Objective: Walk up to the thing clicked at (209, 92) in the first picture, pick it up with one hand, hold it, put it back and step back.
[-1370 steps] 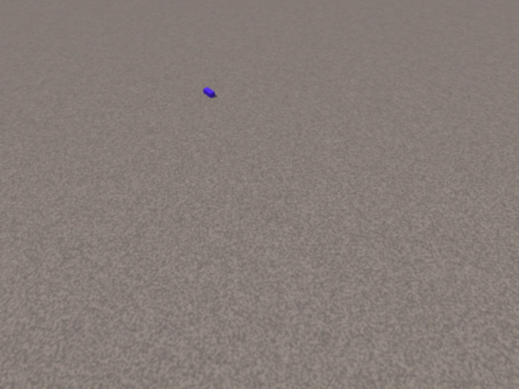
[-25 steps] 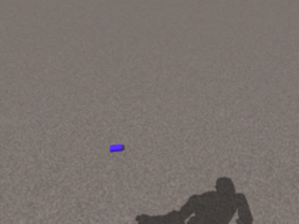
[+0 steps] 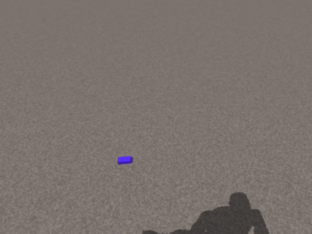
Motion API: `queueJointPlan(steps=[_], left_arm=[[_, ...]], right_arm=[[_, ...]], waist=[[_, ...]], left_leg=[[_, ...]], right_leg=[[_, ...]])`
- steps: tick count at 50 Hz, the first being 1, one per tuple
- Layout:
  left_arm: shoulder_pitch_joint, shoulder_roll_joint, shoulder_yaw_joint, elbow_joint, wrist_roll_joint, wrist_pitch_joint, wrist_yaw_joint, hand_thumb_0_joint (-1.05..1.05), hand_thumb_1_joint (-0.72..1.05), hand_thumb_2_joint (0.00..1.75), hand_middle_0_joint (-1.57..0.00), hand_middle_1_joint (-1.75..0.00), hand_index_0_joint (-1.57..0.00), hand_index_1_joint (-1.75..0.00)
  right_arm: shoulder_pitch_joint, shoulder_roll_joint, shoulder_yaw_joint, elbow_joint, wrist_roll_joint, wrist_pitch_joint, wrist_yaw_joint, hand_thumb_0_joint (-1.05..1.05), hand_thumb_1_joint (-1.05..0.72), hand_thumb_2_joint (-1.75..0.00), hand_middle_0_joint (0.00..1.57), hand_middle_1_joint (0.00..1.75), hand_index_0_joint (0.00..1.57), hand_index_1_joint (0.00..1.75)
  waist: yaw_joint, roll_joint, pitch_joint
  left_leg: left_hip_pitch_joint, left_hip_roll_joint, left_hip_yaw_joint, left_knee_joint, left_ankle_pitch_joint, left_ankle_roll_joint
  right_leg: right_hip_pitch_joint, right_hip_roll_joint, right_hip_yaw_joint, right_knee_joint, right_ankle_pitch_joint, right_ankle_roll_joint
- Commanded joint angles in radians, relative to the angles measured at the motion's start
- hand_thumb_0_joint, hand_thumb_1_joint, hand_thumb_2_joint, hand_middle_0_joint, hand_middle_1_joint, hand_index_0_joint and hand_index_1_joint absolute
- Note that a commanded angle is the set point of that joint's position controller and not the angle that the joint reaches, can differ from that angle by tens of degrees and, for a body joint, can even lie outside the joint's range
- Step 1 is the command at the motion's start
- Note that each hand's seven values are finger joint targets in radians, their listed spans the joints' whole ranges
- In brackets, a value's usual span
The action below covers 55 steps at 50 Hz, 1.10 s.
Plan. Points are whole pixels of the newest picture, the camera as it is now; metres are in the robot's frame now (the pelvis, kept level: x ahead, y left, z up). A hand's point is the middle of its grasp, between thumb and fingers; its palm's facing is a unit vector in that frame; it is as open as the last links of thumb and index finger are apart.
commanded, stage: walk up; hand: left
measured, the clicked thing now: (124, 160) +0.81 +0.25 -0.76
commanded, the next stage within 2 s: none
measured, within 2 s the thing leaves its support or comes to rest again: neither
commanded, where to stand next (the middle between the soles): +0.44 +0.00 m, yaw +2 degrees
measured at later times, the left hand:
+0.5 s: hand (64, 217) +0.24 +0.29 -0.14, palm faces -0.10 -0.93 -0.36, open 7.4 cm
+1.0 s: hand (70, 184) +0.36 +0.32 -0.17, palm faces -0.05 -0.94 -0.34, open 7.4 cm
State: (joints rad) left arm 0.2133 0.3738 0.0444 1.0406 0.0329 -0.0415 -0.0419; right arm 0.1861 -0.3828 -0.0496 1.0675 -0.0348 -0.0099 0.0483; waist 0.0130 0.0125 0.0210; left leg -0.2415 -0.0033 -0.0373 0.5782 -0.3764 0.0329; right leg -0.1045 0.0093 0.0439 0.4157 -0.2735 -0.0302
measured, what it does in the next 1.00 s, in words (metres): walks ahead: right foot, then left foot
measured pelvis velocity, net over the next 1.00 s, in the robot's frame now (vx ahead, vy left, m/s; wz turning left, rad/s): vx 0.31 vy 0.05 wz -0.01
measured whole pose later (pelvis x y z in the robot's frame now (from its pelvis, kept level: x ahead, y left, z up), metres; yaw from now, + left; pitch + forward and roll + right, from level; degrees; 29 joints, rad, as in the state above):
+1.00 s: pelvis +0.31 +0.05 -0.02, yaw +0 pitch -2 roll -1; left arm 0.31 0.43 0.04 0.86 0.01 0.00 -0.03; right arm 0.30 -0.39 -0.05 0.85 -0.02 -0.07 0.03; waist 0.01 -0.04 0.09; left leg -0.36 0.05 0.05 0.65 -0.25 0.02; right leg -0.32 -0.01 0.02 0.93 -0.52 -0.04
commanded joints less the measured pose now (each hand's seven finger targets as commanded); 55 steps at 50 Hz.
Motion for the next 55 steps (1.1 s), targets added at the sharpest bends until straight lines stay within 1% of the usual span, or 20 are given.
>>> queueJointPlan(steps=[1,6,7,8,10,14,17,23,25,26,28,29,35,41,44,45,46,47,51,55], left_arm=[[0.031,0.308,0.096,-0.09,-0.002,-0.026,0.021,0.0,0.9,0.9,-0.2,-0.3,-0.2,-0.3],[-0.05,0.217,0.055,-0.174,-0.01,-0.009,0.004,0.0,0.9,0.9,-0.2,-0.3,-0.2,-0.3],[-0.016,0.136,0.036,-0.196,-0.025,-0.013,0.004,0.0,0.9,0.9,-0.2,-0.3,-0.2,-0.3],[-0.01,0.236,0.06,-0.175,-0.015,-0.009,0.02,0.0,0.9,0.9,-0.2,-0.3,-0.2,-0.3],[0.043,0.257,0.049,-0.156,-0.028,-0.012,0.02,0.0,0.9,0.9,-0.2,-0.3,-0.2,-0.3],[0.091,0.245,0.05,-0.147,-0.023,-0.009,0.0,0.0,0.9,0.9,-0.2,-0.3,-0.2,-0.3],[0.029,0.224,0.05,-0.196,-0.014,-0.011,-0.014,0.0,0.9,0.9,-0.2,-0.3,-0.2,-0.3],[0.022,0.201,0.066,-0.229,-0.016,-0.017,-0.022,0.0,0.9,0.9,-0.2,-0.3,-0.2,-0.3],[0.108,0.213,0.082,-0.213,-0.015,-0.024,-0.012,0.0,0.9,0.9,-0.2,-0.3,-0.2,-0.3],[0.182,0.251,0.099,-0.202,-0.012,-0.033,-0.003,0.0,0.9,0.9,-0.2,-0.3,-0.2,-0.3],[0.268,0.382,0.127,-0.223,-0.026,-0.047,0.013,0.0,0.9,0.9,-0.2,-0.3,-0.2,-0.3],[0.202,0.358,0.118,-0.246,-0.035,-0.045,0.013,0.0,0.9,0.9,-0.2,-0.3,-0.2,-0.3],[0.073,0.277,0.093,-0.295,-0.021,-0.051,0.012,0.0,0.9,0.9,-0.2,-0.3,-0.2,-0.3],[0.069,0.285,0.088,-0.319,-0.016,-0.037,0.002,0.0,0.9,0.9,-0.2,-0.3,-0.2,-0.3],[0.042,0.228,0.051,-0.323,-0.023,-0.012,0.01,0.0,0.9,0.9,-0.2,-0.3,-0.2,-0.3],[0.071,0.175,0.031,-0.329,-0.024,-0.006,0.013,0.0,0.9,0.9,-0.2,-0.3,-0.2,-0.3],[0.117,0.139,0.023,-0.331,-0.036,-0.001,0.013,0.0,0.9,0.9,-0.2,-0.3,-0.2,-0.3],[0.126,0.245,0.055,-0.285,-0.028,0.011,0.033,0.0,0.9,0.9,-0.2,-0.3,-0.2,-0.3],[0.144,0.238,0.05,-0.235,-0.039,0.01,0.039,0.0,0.9,0.9,-0.2,-0.3,-0.2,-0.3],[0.127,0.195,0.042,-0.203,-0.034,0.019,0.033,0.0,0.9,0.9,-0.2,-0.3,-0.2,-0.3]], right_arm=[[-0.103,-0.199,-0.06,-0.151,-0.002,-0.043,-0.001,0.0,-0.9,-0.9,0.2,0.3,0.2,0.3],[0.192,-0.227,-0.113,-0.094,-0.012,-0.067,-0.007,0.0,-0.9,-0.9,0.2,0.3,0.2,0.3],[0.269,-0.334,-0.138,-0.102,-0.028,-0.075,-0.015,0.0,-0.9,-0.9,0.2,0.3,0.2,0.3],[0.217,-0.369,-0.137,-0.135,-0.002,-0.076,-0.011,0.0,-0.9,-0.9,0.2,0.3,0.2,0.3],[0.116,-0.289,-0.106,-0.188,0.015,-0.075,-0.018,0.0,-0.9,-0.9,0.2,0.3,0.2,0.3],[0.123,-0.255,-0.089,-0.224,0.021,-0.083,-0.025,0.0,-0.9,-0.9,0.2,0.3,0.2,0.3],[0.148,-0.259,-0.089,-0.248,0.021,-0.082,-0.022,0.0,-0.9,-0.9,0.2,0.3,0.2,0.3],[0.144,-0.263,-0.082,-0.296,0.032,-0.068,-0.019,0.0,-0.9,-0.9,0.2,0.3,0.2,0.3],[0.135,-0.252,-0.075,-0.316,0.033,-0.061,-0.021,0.0,-0.9,-0.9,0.2,0.3,0.2,0.3],[0.165,-0.208,-0.056,-0.322,0.035,-0.062,-0.021,0.0,-0.9,-0.9,0.2,0.3,0.2,0.3],[0.204,-0.2,-0.048,-0.333,0.037,-0.056,-0.029,0.0,-0.9,-0.9,0.2,0.3,0.2,0.3],[0.189,-0.256,-0.064,-0.307,0.03,-0.049,-0.036,0.0,-0.9,-0.9,0.2,0.3,0.2,0.3],[0.256,-0.215,-0.065,-0.249,0.022,-0.043,0.002,0.0,-0.9,-0.9,0.2,0.3,0.2,0.3],[0.172,-0.189,-0.069,-0.271,0.01,-0.067,0.001,0.0,-0.9,-0.9,0.2,0.3,0.2,0.3],[0.236,-0.185,-0.069,-0.24,0.007,-0.084,-0.028,0.0,-0.9,-0.9,0.2,0.3,0.2,0.3],[0.279,-0.239,-0.079,-0.236,0.002,-0.09,-0.041,0.0,-0.9,-0.9,0.2,0.3,0.2,0.3],[0.28,-0.348,-0.1,-0.264,0.0,-0.098,-0.043,0.0,-0.9,-0.9,0.2,0.3,0.2,0.3],[0.257,-0.385,-0.111,-0.272,0.018,-0.092,-0.04,0.0,-0.9,-0.9,0.2,0.3,0.2,0.3],[0.178,-0.289,-0.074,-0.287,0.023,-0.087,-0.06,0.0,-0.9,-0.9,0.2,0.3,0.2,0.3],[0.112,-0.265,-0.053,-0.301,0.019,-0.074,-0.065,0.0,-0.9,-0.9,0.2,0.3,0.2,0.3]], waist=[[0.037,-0.119,0.093],[-0.13,0.019,0.0],[-0.147,0.308,-0.03],[-0.119,0.179,0.002],[-0.044,0.051,0.066],[-0.038,0.114,0.079],[-0.048,0.125,0.1],[-0.033,0.113,0.067],[0.027,0.048,0.044],[0.065,-0.061,-0.006],[0.091,-0.254,-0.062],[0.063,-0.116,-0.005],[-0.011,-0.16,0.086],[0.012,-0.157,0.048],[-0.05,-0.065,-0.007],[-0.066,0.078,-0.032],[-0.059,0.256,-0.048],[-0.061,0.188,-0.034],[-0.01,0.15,-0.002],[-0.009,0.177,-0.029]], left_leg=[[-0.325,0.072,-0.014,0.151,-0.067,-0.012],[0.36,0.02,0.017,-0.208,0.105,0.003],[0.447,0.297,-0.453,-0.384,-0.145,0.094],[0.322,0.398,-0.596,-0.408,-0.228,0.186],[0.236,0.337,-0.386,-0.362,-0.063,0.175],[0.196,0.264,-0.163,-0.364,0.236,0.16],[0.178,0.256,-0.087,-0.344,0.325,0.192],[0.04,0.209,-0.026,-0.209,0.354,0.139],[-0.051,0.196,-0.022,-0.059,0.389,0.111],[-0.12,0.136,0.027,0.135,0.391,0.085],[-0.357,-0.05,0.036,0.622,-0.164,0.023],[-0.343,0.004,-0.058,0.682,-0.163,0.021],[-0.228,0.087,0.02,0.374,0.037,-0.027],[-0.082,0.062,0.101,0.074,0.14,-0.039],[0.119,0.013,0.11,-0.047,0.208,-0.021],[0.174,0.125,-0.042,-0.15,0.165,0.013],[0.215,0.368,-0.465,-0.292,0.053,0.122],[0.165,0.441,-0.567,-0.289,0.058,0.236],[0.099,0.306,-0.191,-0.17,0.517,0.178],[0.033,0.269,-0.078,-0.125,0.62,0.166]], right_leg=[[0.105,-0.308,0.36,-0.267,-0.277,-0.206],[-0.325,-0.082,0.003,0.213,0.023,-0.072],[-0.544,0.092,-0.042,0.541,-0.209,-0.019],[-0.526,0.038,0.091,0.639,-0.309,-0.032],[-0.516,-0.029,0.12,0.67,-0.186,-0.035],[-0.441,-0.061,0.047,0.526,-0.068,0.016],[-0.415,-0.092,-0.02,0.378,-0.03,0.024],[-0.163,-0.025,-0.118,0.188,0.102,-0.007],[0.017,0.001,-0.123,0.142,0.103,-0.024],[0.157,-0.016,-0.076,0.095,0.049,-0.051],[0.206,-0.443,0.628,-0.178,-0.193,-0.245],[0.08,-0.449,0.614,-0.177,-0.238,-0.277],[-0.172,-0.238,0.128,-0.182,-0.101,-0.201],[-0.222,-0.231,0.063,-0.097,-0.097,-0.187],[-0.305,-0.174,-0.011,0.142,0.047,-0.126],[-0.353,-0.123,-0.05,0.295,0.004,-0.078],[-0.485,0.021,-0.095,0.514,-0.2,-0.014],[-0.457,-0.014,0.003,0.613,-0.346,-0.021],[-0.407,-0.06,0.044,0.605,-0.238,-0.021],[-0.271,-0.058,-0.043,0.409,-0.147,0.005]])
